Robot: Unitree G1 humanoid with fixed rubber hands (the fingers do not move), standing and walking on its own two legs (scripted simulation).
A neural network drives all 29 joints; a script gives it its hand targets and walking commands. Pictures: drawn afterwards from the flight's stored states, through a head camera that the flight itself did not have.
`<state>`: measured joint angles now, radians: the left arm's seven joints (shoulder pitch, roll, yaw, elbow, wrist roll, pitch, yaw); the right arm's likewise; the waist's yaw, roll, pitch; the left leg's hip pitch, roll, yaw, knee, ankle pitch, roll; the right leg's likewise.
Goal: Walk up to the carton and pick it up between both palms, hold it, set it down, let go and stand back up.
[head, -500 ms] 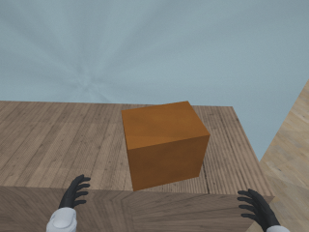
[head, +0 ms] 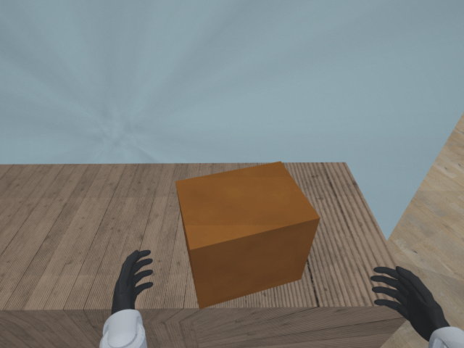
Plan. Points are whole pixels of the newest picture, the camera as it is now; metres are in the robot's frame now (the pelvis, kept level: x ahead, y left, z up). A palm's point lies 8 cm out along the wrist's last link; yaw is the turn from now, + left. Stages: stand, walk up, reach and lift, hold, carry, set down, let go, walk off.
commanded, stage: reach and lift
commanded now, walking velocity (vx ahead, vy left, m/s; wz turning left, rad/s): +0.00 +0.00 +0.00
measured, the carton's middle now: (241, 232) +0.37 +0.01 -0.01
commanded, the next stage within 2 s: none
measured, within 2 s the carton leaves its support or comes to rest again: neither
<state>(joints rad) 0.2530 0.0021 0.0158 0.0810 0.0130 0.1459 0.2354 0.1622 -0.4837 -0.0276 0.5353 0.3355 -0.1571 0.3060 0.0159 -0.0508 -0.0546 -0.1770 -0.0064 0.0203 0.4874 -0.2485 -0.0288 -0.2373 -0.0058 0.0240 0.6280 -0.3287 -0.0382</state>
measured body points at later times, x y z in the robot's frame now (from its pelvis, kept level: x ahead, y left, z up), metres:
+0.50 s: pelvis +0.01 -0.01 +0.00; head -0.02 -0.02 +0.45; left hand +0.22 +0.20 +0.04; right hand +0.27 -0.27 +0.03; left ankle +0.01 +0.15 -0.73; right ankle +0.01 -0.09 -0.73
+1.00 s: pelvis +0.00 -0.01 +0.01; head -0.01 +0.00 +0.46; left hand +0.26 +0.20 +0.08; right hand +0.33 -0.24 +0.08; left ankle +0.01 +0.15 -0.73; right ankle +0.01 -0.09 -0.73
